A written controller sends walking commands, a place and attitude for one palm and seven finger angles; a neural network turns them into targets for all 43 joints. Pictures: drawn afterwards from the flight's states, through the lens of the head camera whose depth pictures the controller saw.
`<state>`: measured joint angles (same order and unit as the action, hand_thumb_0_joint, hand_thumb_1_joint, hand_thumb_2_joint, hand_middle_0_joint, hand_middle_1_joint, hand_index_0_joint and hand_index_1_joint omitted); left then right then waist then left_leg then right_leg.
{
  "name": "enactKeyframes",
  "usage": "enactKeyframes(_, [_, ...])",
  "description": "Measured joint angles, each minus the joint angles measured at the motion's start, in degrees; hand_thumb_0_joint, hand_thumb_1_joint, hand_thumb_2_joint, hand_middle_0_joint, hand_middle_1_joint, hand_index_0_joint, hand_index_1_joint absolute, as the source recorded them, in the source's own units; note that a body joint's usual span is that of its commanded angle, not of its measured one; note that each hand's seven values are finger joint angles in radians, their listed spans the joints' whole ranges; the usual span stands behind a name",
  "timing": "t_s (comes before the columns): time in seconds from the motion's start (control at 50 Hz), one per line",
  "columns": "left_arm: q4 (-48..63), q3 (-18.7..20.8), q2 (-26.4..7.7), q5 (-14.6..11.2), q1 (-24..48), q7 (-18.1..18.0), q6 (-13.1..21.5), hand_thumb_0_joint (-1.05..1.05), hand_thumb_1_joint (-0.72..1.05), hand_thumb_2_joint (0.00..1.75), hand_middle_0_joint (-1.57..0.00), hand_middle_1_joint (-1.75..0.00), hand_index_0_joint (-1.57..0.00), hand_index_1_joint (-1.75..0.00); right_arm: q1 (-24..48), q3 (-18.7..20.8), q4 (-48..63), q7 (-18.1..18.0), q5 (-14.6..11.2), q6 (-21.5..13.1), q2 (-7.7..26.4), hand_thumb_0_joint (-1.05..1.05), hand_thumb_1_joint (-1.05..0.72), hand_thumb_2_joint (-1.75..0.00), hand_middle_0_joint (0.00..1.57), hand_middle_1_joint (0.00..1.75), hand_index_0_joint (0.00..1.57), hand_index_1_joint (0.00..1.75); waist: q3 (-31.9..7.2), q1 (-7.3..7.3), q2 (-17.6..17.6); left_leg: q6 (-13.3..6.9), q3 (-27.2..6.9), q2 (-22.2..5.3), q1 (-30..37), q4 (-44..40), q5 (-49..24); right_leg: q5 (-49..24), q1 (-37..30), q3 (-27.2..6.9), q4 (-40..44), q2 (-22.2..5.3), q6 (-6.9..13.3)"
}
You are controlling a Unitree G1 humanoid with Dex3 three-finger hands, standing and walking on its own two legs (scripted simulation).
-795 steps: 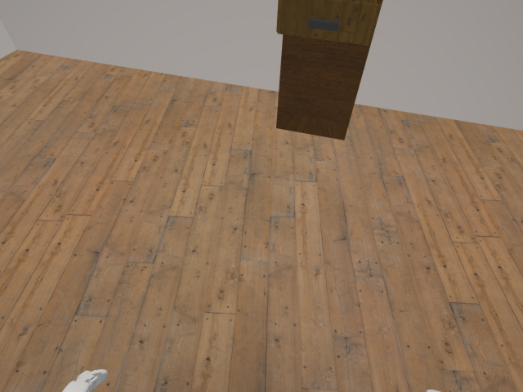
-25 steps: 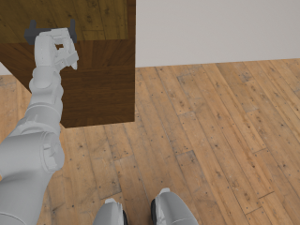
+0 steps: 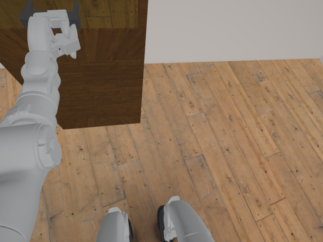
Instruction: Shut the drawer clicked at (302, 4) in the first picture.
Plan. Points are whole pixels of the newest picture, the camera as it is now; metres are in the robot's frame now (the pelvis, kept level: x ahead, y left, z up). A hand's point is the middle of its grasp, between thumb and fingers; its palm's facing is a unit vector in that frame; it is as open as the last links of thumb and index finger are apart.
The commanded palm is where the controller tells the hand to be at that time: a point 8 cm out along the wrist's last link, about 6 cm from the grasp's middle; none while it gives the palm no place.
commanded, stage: pull the fist back off the drawer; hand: left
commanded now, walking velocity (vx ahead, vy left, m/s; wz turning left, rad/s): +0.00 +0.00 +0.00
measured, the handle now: (52, 13) +0.65 +0.17 +0.09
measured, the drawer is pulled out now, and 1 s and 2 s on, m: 0.00 0.00 0.00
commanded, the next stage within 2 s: draw the hand back to the body in 0.74 s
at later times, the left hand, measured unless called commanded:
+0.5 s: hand (73, 40) +0.57 +0.12 +0.08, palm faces -0.01 -1.00 -0.05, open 2.9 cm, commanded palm +0.55 +0.16 +0.09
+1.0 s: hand (60, 44) +0.54 +0.14 +0.10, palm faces +0.03 -1.00 -0.04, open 3.0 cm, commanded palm +0.49 +0.18 +0.12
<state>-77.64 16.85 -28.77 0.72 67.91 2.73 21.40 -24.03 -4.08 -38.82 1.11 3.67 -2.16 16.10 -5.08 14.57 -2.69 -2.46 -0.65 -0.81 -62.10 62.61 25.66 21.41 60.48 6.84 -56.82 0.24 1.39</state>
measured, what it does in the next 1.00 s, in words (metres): shifts its weight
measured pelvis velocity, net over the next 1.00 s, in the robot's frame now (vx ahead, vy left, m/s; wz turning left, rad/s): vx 0.05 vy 0.00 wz -0.06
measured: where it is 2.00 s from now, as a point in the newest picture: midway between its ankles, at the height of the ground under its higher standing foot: outside the picture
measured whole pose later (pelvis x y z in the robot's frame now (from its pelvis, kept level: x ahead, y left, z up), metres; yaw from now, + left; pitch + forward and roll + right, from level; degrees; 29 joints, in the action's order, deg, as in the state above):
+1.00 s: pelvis +0.05 +0.00 +0.03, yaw -3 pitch +21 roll -2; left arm -49.6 21.2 -19.7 -4.8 38.9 5.1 21.4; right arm -24.1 -1.0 -33.0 3.0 1.1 3.7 14.8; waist -7.2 8.8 -2.8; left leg -2.5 3.8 -2.0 -46.5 53.5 27.7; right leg 22.8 47.7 1.8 -49.7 2.1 0.8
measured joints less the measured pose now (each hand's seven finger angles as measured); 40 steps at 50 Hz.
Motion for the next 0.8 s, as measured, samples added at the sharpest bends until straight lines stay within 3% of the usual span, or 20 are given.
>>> enactKeyframes(0.2, [-0.83, -0.61, 0.21, -0.07, 1.05, -0.87, -0.01, -0.01, 0.63, 0.99, -1.39, -1.6, -1.4, -1.6, -0.26, -0.4, -0.45, -0.2, 0.1, -1.64, 0.31, 0.0, -0.9, -0.9, 0.2, 0.3, 0.2, 0.3, -0.08, 0.17, -0.03, -0.34, 0.37, 0.32, -0.73, -0.01, -0.4, -0.33, 0.86, -0.37, -0.23, -0.32, -0.28])
enactKeyframes(0.44, [-0.08, 1.25, 0.3, 1.33, 0.1, -0.08, 0.44, -0.03, 0.63, 0.96, -1.39, -1.6, -1.4, -1.6, -0.51, -0.08, 1.16, 0.81, 0.4, -0.04, 0.04, 0.0, -0.9, -0.9, 0.2, 0.3, 0.2, 0.3, 0.03, -0.01, 0.26, -0.34, 0.5, -0.03, -0.38, 0.63, 0.27, 0.07, 0.57, -0.56, -0.64, 0.05, -0.24])
enactKeyframes(0.8, [9.23, 4.26, 5.29, -1.21, -11.99, 1.44, 1.46, -0.03, 0.75, 0.87, -1.39, -1.6, -1.4, -1.6, -0.15, 1.09, 3.92, 1.6, -0.96, 4.07, -0.9, 0.0, -0.9, -0.9, 0.2, 0.3, 0.2, 0.3, -0.88, -2.59, 0.55, -0.3, 2.78, -0.92, 7.72, -3.58, 2.03, 1.35, -5.99, -3.05, 2.54, 1.23, -0.46])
